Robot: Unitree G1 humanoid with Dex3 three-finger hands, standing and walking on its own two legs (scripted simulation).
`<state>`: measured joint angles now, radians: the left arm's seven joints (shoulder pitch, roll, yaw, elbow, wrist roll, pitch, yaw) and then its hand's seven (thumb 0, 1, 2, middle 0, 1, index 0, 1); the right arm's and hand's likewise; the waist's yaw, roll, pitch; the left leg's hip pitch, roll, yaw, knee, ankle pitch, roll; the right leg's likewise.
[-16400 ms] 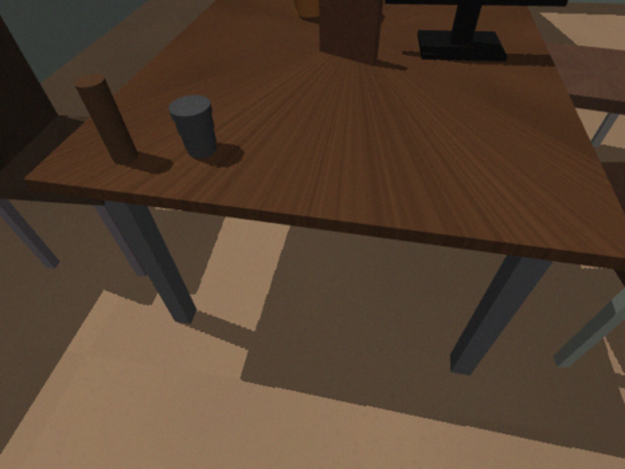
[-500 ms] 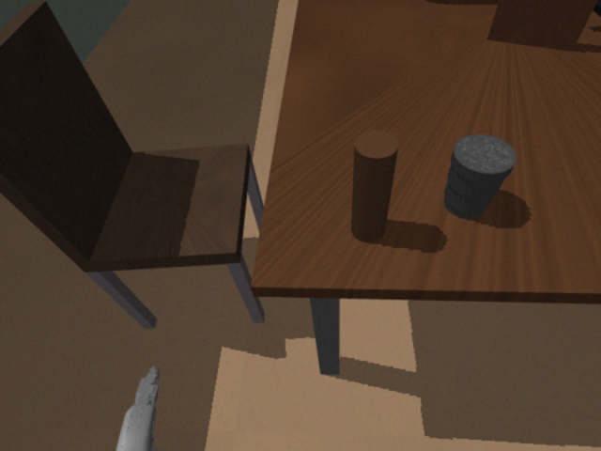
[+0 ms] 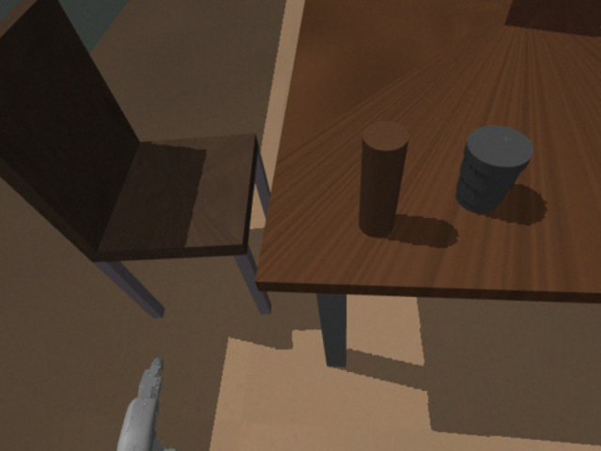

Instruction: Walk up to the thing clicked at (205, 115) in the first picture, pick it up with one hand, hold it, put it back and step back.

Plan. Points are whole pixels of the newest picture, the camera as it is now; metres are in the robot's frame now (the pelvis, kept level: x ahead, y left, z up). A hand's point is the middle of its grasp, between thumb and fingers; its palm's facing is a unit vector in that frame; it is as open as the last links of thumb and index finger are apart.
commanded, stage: go down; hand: right
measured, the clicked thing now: (487, 173) +0.52 -0.20 +0.05
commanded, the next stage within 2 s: approach in 0.42 s
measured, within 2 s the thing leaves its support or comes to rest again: neither
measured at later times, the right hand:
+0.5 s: hand out of the picture +0.41 -0.39 +0.19, palm faces +0.24 +0.97 +0.00, open 17.6 cm
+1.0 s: hand out of the picture +0.44 -0.31 +0.10, palm faces +0.13 +0.99 +0.03, open 17.5 cm
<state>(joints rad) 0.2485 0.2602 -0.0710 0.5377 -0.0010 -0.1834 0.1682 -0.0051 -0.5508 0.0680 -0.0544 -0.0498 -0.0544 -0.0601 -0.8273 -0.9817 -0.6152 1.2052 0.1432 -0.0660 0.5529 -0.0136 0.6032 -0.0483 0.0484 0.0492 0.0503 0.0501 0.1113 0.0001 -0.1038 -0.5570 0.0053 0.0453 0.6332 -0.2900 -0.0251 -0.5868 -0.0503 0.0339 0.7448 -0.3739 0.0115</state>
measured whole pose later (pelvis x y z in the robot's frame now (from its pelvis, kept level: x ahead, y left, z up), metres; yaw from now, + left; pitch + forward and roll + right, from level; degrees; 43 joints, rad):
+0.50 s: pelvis +0.00 +0.00 +0.00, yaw +0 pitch +12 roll +3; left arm 0.25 0.26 -0.06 0.52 0.00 -0.17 0.16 -0.01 -0.55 0.07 -0.06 -0.05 -0.06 -0.06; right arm -0.82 -0.98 -0.62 1.19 0.13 -0.05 0.55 -0.01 0.58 -0.06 0.05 0.05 0.05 0.05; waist 0.11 0.00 -0.11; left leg -0.57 0.00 0.04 0.65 -0.30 -0.02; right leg -0.60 -0.05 0.03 0.76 -0.38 0.01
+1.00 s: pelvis -0.02 +0.00 -0.02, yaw +0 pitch +16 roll +3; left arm 0.26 0.24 -0.06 0.45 0.03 -0.19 0.12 0.00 -0.54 0.05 -0.07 -0.06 -0.07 -0.06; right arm -0.83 -0.77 -0.52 1.19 0.15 -0.18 0.44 -0.01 0.55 -0.05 0.05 0.04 0.05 0.04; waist 0.15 0.02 -0.11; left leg -0.73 0.01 0.04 0.79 -0.33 -0.02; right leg -0.75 -0.05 0.03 0.88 -0.40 0.01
